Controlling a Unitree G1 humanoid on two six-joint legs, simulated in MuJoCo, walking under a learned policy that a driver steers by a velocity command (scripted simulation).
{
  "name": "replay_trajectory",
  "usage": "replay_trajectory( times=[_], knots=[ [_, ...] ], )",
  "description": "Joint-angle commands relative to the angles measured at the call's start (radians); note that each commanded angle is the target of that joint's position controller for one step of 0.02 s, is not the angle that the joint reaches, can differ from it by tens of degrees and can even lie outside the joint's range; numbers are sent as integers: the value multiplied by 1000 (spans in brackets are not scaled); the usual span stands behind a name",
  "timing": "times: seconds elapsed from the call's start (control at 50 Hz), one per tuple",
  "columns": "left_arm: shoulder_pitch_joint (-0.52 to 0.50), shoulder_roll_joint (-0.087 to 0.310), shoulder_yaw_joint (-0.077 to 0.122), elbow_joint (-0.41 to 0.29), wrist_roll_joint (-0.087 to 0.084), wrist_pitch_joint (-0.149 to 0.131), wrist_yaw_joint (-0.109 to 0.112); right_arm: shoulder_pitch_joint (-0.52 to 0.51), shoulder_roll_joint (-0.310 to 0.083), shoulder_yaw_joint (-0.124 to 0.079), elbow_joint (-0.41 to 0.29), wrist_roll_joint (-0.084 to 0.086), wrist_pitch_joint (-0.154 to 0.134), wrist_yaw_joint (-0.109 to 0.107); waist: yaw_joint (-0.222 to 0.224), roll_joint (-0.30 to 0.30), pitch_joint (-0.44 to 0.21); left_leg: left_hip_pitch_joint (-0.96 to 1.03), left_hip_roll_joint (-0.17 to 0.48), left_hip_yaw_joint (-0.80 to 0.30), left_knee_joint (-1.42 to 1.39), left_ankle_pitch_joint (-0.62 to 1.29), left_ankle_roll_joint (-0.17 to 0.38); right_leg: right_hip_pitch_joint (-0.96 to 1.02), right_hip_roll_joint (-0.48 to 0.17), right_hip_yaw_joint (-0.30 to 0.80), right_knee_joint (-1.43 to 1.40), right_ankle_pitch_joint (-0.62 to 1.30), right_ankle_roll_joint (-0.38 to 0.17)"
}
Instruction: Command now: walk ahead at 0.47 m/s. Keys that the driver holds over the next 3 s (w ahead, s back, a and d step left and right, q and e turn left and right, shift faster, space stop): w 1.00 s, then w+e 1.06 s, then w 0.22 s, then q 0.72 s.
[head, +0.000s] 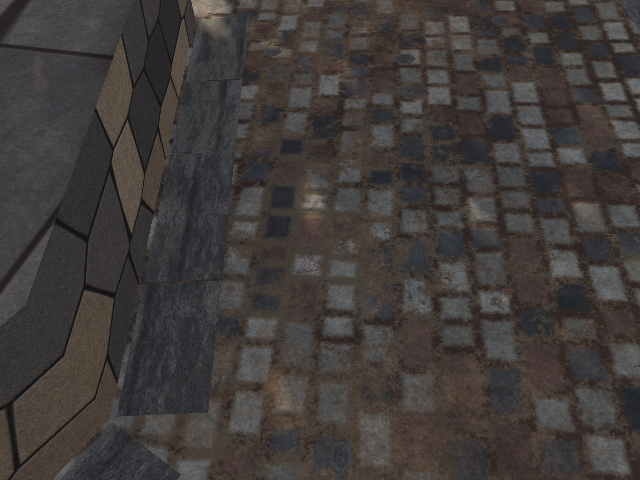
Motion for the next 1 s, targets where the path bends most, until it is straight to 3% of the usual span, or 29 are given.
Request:
replay_trajectory(
  times=[0.02, 0.08, 0.14, 0.18, 0.2, 0.22, 0.24, 0.26, 0.28, 0.3, 0.32, 0.34, 0.36, 0.4, 0.46, 0.54, 0.64, 0.7, 0.72, 0.74, 0.76, 0.78, 0.8, 0.82, 0.84, 0.86, 0.88, 0.92, 1.0],
  knots=[
    [1, 184, 46, -43, -7, -6, 15, -155, -13, 8, -106, 4, -26, 14, 18, -113, 80, -23, -23, 40, -177, 129, -10, -40, -222, 114, -117, 275, -114],
    [47, 192, 50, -15, -13, 4, 18, -235, -11, 12, -132, 11, -35, 33, 34, -103, 110, -7, -44, 45, -277, 150, 8, 10, -257, 111, -105, 291, -121],
    [55, 203, 58, 2, -19, 18, 22, -261, -32, 8, -149, 13, -44, 49, 8, -115, 103, 4, -61, 39, -335, 75, 52, 110, -300, 113, -42, 426, -107],
    [40, 230, 68, 1, -15, 26, 28, -186, -73, -9, -133, 8, -42, 46, -48, -150, 26, 135, -109, 69, -337, -6, 89, 157, -300, 103, 77, 742, -88],
    [24, 236, 69, -2, -12, 34, 30, -68, -108, -28, -102, 8, -38, 37, -117, -158, -60, 294, -140, 95, -350, -11, 119, 150, -278, 80, 224, 903, -72],
    [14, 225, 62, -11, -5, 39, 34, 95, -149, -47, -59, 7, -33, 23, -197, -149, -171, 563, -109, 69, -344, 27, 155, 28, -238, 55, 430, 874, -41],
    [46, 152, 39, -44, 17, 33, 37, 258, -222, -64, -25, -11, -24, 9, -221, 7, -332, 921, 113, -216, -304, -13, 234, -261, -149, 23, 772, 480, -7],
    [169, 50, 9, -40, 2, 11, 25, 261, -232, -60, -12, -12, -29, 19, -135, 235, -451, 1126, 299, -699, -446, -233, 370, -568, 29, 133, 1044, -344, 33],
    [54, 170, 35, -47, -27, -8, 14, 224, -133, -37, -14, 2, -29, 16, -178, 125, -332, 1039, 256, -668, -519, -342, 321, -673, -32, 201, 1116, -330, 24],
    [-46, 196, 44, -80, -46, -20, 8, 152, -109, -27, -16, 5, -27, 11, -160, 73, -172, 881, 223, -500, -549, -284, 284, -706, -82, 159, 1090, -236, 17],
    [-94, 178, 40, -89, -37, -28, 12, 94, -104, -25, -17, -1, -27, 12, -125, -24, -97, 736, 184, -403, -580, -177, 265, -676, -129, 131, 1035, -147, 21],
    [-104, 172, 45, -88, -22, -26, 13, 58, -84, -20, -19, -12, -31, 16, -94, -28, -50, 636, 148, -329, -609, -70, 260, -642, -157, 124, 987, -94, 30],
    [-73, 161, 46, -80, -19, -17, 11, 41, -68, -15, -18, -22, -36, 17, -61, -4, -51, 575, 126, -284, -639, -24, 261, -587, -180, 131, 969, -59, 37],
    [-41, 124, 38, -71, -14, 4, 14, 37, -71, -18, 1, -10, -51, 19, -36, 15, -42, 506, 112, -220, -687, 28, 280, -554, -195, 117, 921, -41, 61],
    [-140, 112, 34, -110, 0, 15, 21, 61, -102, -24, 36, -6, -57, 10, -48, 5, 24, 455, 96, -140, -732, 69, 283, -627, -211, 101, 786, 62, 98],
    [-293, 81, 21, -148, -1, -4, 7, 113, -128, -25, 65, 0, -44, -3, -106, -6, 49, 472, 43, -40, -734, 84, 233, -594, -175, 59, 484, 309, 97],
    [-429, 94, 22, -201, -15, -18, -20, 210, -156, -30, 122, 12, -18, -9, -150, -2, 63, 642, 116, -64, -675, 78, 218, -618, -138, 59, 325, 315, 65],
    [-404, 122, 33, -207, -12, -21, -33, 207, -171, -37, 138, 13, 2, -18, -112, 19, 33, 742, 154, -78, -587, 214, 189, -570, -114, 53, 285, 189, 24],
    [-341, 142, 43, -192, -11, -22, -31, 189, -180, -38, 137, 11, 8, -20, -72, 31, -7, 747, 141, -64, -510, 361, 175, -474, -86, 27, 271, 160, 4],
    [-203, 179, 65, -151, -9, -21, -24, 174, -168, -32, 134, 7, 14, -22, 1, 17, -95, 711, 93, -26, -343, 475, 149, -280, -58, -2, 249, 177, -26],
    [-28, 241, 87, -114, -1, -17, -14, 182, -125, -11, 112, -12, 14, -25, 66, -47, -244, 543, 40, 13, -76, 307, 115, 19, -176, 116, 301, 227, -80],
    [44, 334, 109, -95, 7, -10, -13, 315, -5, 25, 93, -10, -7, -15, 12, -305, -377, 117, -142, 45, 305, -244, 38, 392, -413, 590, 228, 14, -246],
    [59, 236, 84, -98, -4, -8, -16, 276, -72, 13, 112, 3, -28, -9, 48, -273, -399, -11, -145, -98, 424, -540, 46, 410, -432, 768, 104, -105, -247],
    [-17, 194, 68, -106, -5, -9, -14, 183, -141, -7, 85, 32, -39, -2, 40, -205, -237, -91, -89, -94, 463, -479, 59, 287, -405, 625, 83, -126, -200],
    [-88, 178, 62, -117, -3, -8, -13, 120, -136, -5, 68, 31, -44, -5, 12, -131, -140, -79, -36, -58, 423, -386, 61, 142, -367, 504, 63, -45, -177],
    [-137, 154, 56, -120, 2, -9, -15, 87, -125, -7, 63, 14, -42, -8, -14, -94, -71, -51, -4, -44, 360, -322, 54, 20, -329, 418, 32, 52, -168],
    [-165, 134, 49, -123, 11, -14, -17, 104, -114, -10, 69, 7, -33, -9, -48, -116, -53, 12, 25, -51, 317, -272, 48, -61, -299, 358, 2, 121, -158],
    [-177, 132, 51, -114, 7, -26, -20, 143, -76, -4, 86, 3, -11, -12, -77, -131, -50, 77, 33, -39, 277, -232, 28, -135, -273, 287, -48, 197, -171],
    [-137, 166, 62, -73, 2, -31, -7, 36, -57, 1, 51, -9, 1, -18, -64, -102, 5, -2, 45, -30, 90, -76, -8, -142, -259, 189, -101, 278, -178]
  ],
)
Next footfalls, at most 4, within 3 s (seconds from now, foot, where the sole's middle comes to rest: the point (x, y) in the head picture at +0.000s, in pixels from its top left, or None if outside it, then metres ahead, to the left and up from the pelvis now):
0.22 left None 0.33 0.13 -0.79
0.76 right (423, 423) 0.62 -0.11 -0.79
1.28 left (324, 309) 0.91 0.13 -0.79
1.80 right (452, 251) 1.11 -0.20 -0.79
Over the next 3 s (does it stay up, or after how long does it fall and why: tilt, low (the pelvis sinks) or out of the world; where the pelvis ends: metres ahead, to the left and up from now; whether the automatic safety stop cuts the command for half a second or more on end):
stays up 1.40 -0.27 -0.01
